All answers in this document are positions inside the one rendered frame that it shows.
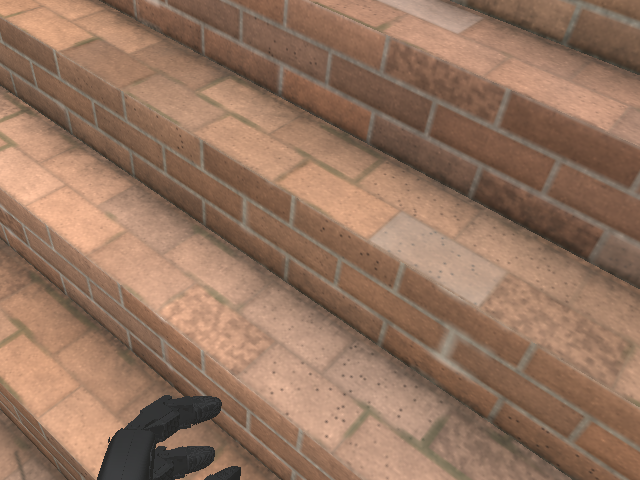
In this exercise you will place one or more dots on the robot left hand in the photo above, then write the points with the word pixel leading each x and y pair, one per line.
pixel 131 453

